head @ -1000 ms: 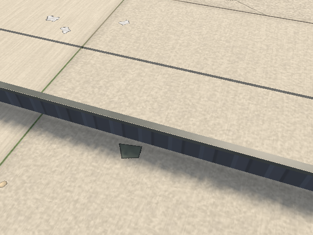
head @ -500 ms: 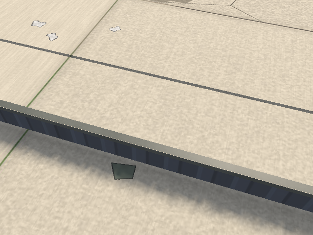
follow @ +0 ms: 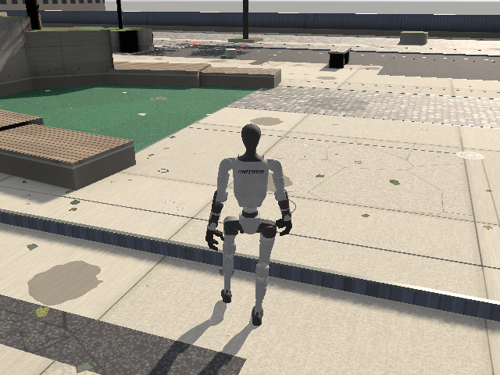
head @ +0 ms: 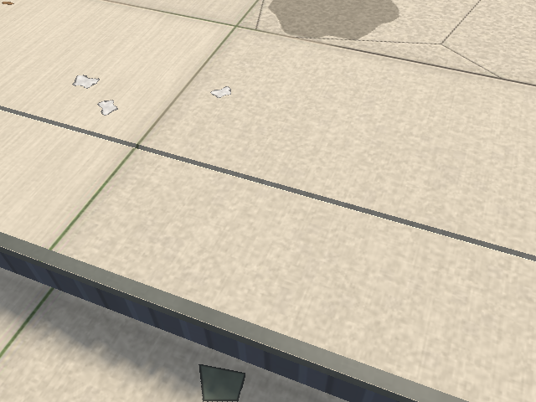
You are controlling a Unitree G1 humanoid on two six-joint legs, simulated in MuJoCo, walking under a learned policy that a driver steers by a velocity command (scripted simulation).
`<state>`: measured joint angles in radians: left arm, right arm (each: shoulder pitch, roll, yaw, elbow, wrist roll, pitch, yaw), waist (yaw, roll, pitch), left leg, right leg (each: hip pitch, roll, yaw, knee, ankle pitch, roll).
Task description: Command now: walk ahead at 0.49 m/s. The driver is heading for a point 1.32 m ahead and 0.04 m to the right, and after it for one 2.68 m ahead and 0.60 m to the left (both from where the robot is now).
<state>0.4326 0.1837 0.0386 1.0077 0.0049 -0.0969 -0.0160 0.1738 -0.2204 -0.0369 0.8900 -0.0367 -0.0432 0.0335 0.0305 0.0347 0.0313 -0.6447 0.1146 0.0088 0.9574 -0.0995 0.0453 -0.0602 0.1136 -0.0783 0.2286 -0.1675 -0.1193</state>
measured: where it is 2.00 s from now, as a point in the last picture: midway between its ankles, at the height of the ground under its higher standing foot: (316, 182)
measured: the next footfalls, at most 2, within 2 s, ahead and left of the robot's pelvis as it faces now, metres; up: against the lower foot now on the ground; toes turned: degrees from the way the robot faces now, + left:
left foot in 0.28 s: +0.33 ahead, +0.11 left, +0.00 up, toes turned +3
right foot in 0.88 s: +0.70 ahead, -0.08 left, +0.12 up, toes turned -6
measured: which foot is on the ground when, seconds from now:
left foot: up 0.00-0.26, down 0.28-0.90, up 0.92-1.00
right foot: down 0.00-0.28, up 0.30-0.86, down 0.88-1.00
